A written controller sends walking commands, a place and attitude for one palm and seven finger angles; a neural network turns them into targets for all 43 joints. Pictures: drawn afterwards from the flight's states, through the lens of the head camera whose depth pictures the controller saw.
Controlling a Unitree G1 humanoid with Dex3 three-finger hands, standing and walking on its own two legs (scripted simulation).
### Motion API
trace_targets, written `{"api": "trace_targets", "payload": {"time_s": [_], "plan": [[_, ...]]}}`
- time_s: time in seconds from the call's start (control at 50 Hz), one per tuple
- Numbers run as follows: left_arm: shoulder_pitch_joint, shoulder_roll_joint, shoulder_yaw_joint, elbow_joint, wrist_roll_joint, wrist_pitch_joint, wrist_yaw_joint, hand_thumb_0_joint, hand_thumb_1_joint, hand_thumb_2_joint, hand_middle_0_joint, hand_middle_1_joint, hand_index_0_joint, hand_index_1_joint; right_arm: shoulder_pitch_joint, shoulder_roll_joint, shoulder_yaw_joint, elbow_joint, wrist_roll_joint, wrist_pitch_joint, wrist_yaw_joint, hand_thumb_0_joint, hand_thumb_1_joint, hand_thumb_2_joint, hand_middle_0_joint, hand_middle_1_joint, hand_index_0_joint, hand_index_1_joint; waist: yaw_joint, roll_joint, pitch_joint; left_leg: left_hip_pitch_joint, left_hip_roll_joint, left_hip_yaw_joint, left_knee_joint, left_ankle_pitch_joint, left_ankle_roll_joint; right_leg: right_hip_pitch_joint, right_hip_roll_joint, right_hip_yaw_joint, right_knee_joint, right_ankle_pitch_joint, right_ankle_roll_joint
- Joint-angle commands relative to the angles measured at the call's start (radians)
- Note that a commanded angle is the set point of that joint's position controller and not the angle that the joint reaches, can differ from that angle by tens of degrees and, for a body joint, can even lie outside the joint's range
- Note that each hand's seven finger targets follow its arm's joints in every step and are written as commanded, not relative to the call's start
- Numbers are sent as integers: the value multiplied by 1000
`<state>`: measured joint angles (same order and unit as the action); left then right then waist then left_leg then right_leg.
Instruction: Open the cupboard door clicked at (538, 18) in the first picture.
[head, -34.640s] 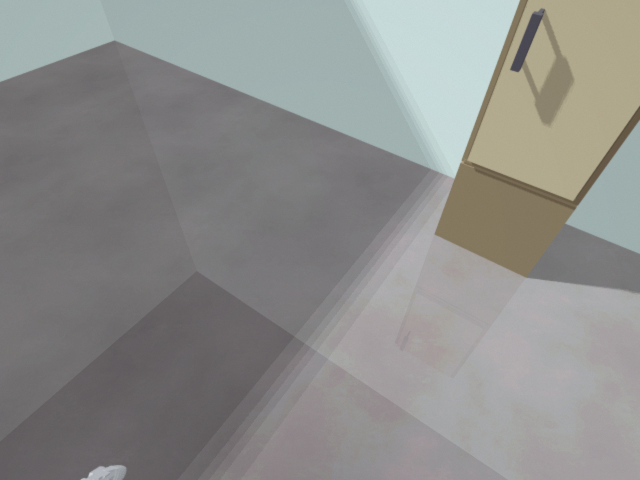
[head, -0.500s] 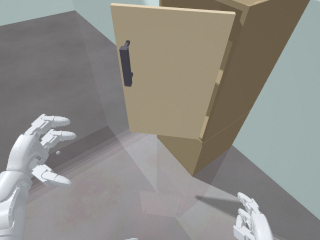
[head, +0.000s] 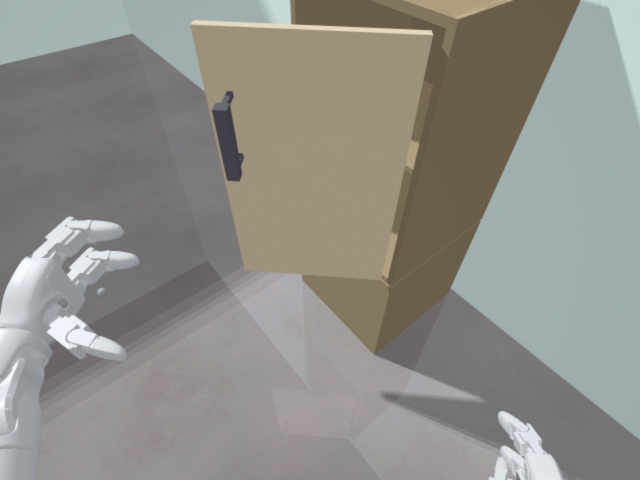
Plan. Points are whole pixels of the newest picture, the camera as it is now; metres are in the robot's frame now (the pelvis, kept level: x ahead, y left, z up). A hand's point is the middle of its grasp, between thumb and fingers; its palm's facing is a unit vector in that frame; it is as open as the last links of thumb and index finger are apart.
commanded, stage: raise the hand with hooked fingers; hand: left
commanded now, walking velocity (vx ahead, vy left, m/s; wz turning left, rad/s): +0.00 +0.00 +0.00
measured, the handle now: (231, 137) +0.62 +0.20 +0.10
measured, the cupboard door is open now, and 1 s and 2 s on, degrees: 46 46 46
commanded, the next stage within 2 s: move the hooked fingers beside the handle in 0.20 s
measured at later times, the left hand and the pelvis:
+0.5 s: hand (105, 276) +0.31 +0.28 +0.11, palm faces +0.02 -1.00 +0.00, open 14.0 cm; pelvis -0.01 +0.00 +0.00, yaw +1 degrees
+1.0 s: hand (151, 212) +0.42 +0.26 +0.11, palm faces -0.02 -1.00 +0.00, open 14.0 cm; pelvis +0.01 +0.01 -0.01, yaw -1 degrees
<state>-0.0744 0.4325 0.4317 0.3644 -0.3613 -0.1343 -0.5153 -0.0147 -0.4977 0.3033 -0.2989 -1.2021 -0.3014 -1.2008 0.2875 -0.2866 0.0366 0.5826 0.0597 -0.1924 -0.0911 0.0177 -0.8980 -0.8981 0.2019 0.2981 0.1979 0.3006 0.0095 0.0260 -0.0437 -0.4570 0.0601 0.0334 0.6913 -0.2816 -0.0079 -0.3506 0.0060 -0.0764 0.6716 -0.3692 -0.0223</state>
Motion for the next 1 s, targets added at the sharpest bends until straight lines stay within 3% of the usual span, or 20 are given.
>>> {"api": "trace_targets", "payload": {"time_s": [0.0, 0.04, 0.1, 0.16, 0.2, 0.24, 0.28, 0.32, 0.36, 0.38, 0.48, 0.56, 0.6, 0.68, 0.74, 0.82, 0.86, 0.9, 0.94, 0.98], "plan": [[-259, 285, 101, -204, -31, -68, 13, 0, -500, 300, -300, -1200, -300, -1200, -81, -123, -46, -149, 7, -60, -17, 0, -900, -900, 200, 300, 200, 300, 8, 64, -183, 180, -59, -26, -80, 112, 41, -39, 16, 60, -133, 201, 15], [-266, 280, 94, -198, -39, -64, 6, 0, -500, 300, -300, -1200, -300, -1200, -82, -125, -45, -148, 6, -61, -20, 0, -900, -900, 200, 300, 200, 300, 10, 22, -180, 170, -58, -28, -76, 111, 43, -30, 15, 69, -137, 196, 19], [-278, 276, 80, -188, -27, -55, 1, 0, -500, 300, -300, -1200, -300, -1200, -86, -124, -44, -148, 10, -61, -23, 0, -900, -900, 200, 300, 200, 300, 7, 69, -179, 178, -59, -30, -82, 95, 40, -50, 15, 61, -136, 179, 16], [-279, 283, 88, -197, -35, -58, 1, 0, -500, 300, -300, -1200, -300, -1200, -90, -123, -43, -151, 8, -65, -23, 0, -900, -900, 200, 300, 200, 300, 11, 39, -192, 176, -58, -33, -79, 104, 40, -36, 15, 66, -136, 184, 17], [-280, 284, 91, -198, -34, -61, 0, 0, -500, 300, -300, -1200, -300, -1200, -90, -123, -41, -149, 7, -66, -23, 0, -900, -900, 200, 300, 200, 300, 12, 62, -192, 181, -59, -33, -81, 101, 40, -45, 15, 62, -134, 185, 16], [-275, 275, 86, -178, -41, -60, 0, 0, -500, 300, -300, -1200, -300, -1200, -88, -125, -40, -147, 8, -65, -23, 0, -900, -900, 200, 300, 200, 300, 10, 11, -173, 168, -57, -36, -80, 97, 40, -42, 19, 60, -136, 176, 15], [-287, 273, 81, -176, -35, -57, -2, 0, -500, 300, -300, -1200, -300, -1200, -91, -125, -39, -148, 9, -65, -23, 0, -900, -900, 200, 300, 200, 300, 9, 44, -176, 172, -58, -38, -85, 83, 39, -55, 18, 56, -133, 163, 14], [-385, 263, 49, -159, -23, -56, 0, 0, -500, 300, -300, -1200, -300, -1200, -90, -126, -35, -138, 9, -63, -29, 0, -900, -900, 200, 300, 200, 300, -13, 58, -162, 175, -57, -43, -87, 61, 38, -85, 20, 50, -134, 141, 13], [-475, 277, 41, -90, -17, -50, 6, 0, -500, 300, -300, -1200, -300, -1200, -84, -132, -35, -123, 10, -57, -38, 0, -900, -900, 200, 300, 200, 300, -31, 23, -133, 149, -56, -47, -79, 20, 39, -115, 19, 65, -147, 84, 16], [-547, 278, 26, -75, -8, -55, 7, 0, -500, 300, -300, -1200, -300, -1200, -78, -133, -34, -112, 10, -55, -41, 0, -900, -900, 200, 300, 200, 300, -43, 39, -142, 153, -57, -48, -76, 7, 38, -125, 16, 66, -147, 67, 16], [-628, 324, 38, 4, 23, -80, 13, 0, -500, 300, -300, -1200, -300, -1200, -61, -137, -36, -96, 3, -44, -38, 0, -900, -900, 200, 300, 200, 300, -29, 68, -255, 178, -57, -54, -56, 64, 38, -90, 16, 63, -115, 125, 6], [-657, 334, 36, 129, 31, -72, 8, 0, -500, 300, -300, -1200, -300, -1200, -46, -142, -36, -96, 4, -19, -29, 0, -900, -900, 200, 300, 200, 300, -27, 58, -225, 135, -55, -50, -51, 71, 36, -104, 19, 54, -98, 150, 5], [-689, 359, 48, 172, 45, -74, 14, 0, -500, 300, -300, -1200, -300, -1200, -29, -149, -39, -96, 3, -4, -26, 0, -900, -900, 200, 300, 200, 300, -26, 55, -244, 125, -54, -51, -48, 76, 36, -108, 19, 51, -88, 155, 5], [-761, 339, 22, 170, 56, -101, 27, 0, -500, 300, -300, -1200, -300, -1200, 1, -151, -47, -99, -1, 14, -14, 0, -900, -900, 200, 300, 200, 300, -37, 91, -293, 163, -51, -54, -36, 117, 35, -128, 28, 39, -64, 198, 0], [-795, 334, 14, 212, 62, -114, 39, 0, -500, 300, -300, -1200, -300, -1200, 27, -157, -52, -91, -2, 31, -11, 0, -900, -900, 200, 300, 200, 300, -48, 40, -297, 152, -48, -58, -31, 120, 39, -136, 34, 35, -57, 197, 1], [-878, 378, 34, 265, 87, -126, 53, 0, -500, 300, -300, -1200, -300, -1200, 59, -165, -58, -74, -6, 56, -6, 0, -900, -900, 200, 300, 200, 300, -60, 69, -310, 151, -44, -60, -26, 132, 38, -159, 32, 34, -48, 209, 3], [-894, 416, 67, 263, 93, -145, 61, 0, -500, 300, -300, -1200, -300, -1200, 75, -168, -62, -73, -10, 65, -4, 0, -900, -900, 200, 300, 200, 300, -51, 76, -362, 167, -43, -58, -16, 171, 38, -137, 34, 37, -38, 245, 2], [-880, 395, 56, 271, 97, -158, 60, 0, -500, 300, -300, -1200, -300, -1200, 85, -165, -64, -71, -11, 74, 1, 0, -900, -900, 200, 300, 200, 300, -50, 98, -381, 190, -41, -59, -9, 213, 35, -142, 36, 33, -28, 278, -1], [-903, 370, 32, 306, 95, -161, 58, 0, -500, 300, -300, -1200, -300, -1200, 96, -163, -63, -65, -12, 87, 2, 0, -900, -900, 200, 300, 200, 300, -66, 70, -365, 176, -40, -54, 0, 225, 40, -148, 40, 33, -26, 294, 0], [-927, 412, 52, 390, 105, -152, 55, 0, -500, 300, -300, -1200, -300, -1200, 107, -171, -63, -56, -9, 103, 2, 0, -900, -900, 200, 300, 200, 300, -74, 43, -325, 123, -40, -48, -2, 187, 42, -157, 38, 37, -31, 279, 6]]}}
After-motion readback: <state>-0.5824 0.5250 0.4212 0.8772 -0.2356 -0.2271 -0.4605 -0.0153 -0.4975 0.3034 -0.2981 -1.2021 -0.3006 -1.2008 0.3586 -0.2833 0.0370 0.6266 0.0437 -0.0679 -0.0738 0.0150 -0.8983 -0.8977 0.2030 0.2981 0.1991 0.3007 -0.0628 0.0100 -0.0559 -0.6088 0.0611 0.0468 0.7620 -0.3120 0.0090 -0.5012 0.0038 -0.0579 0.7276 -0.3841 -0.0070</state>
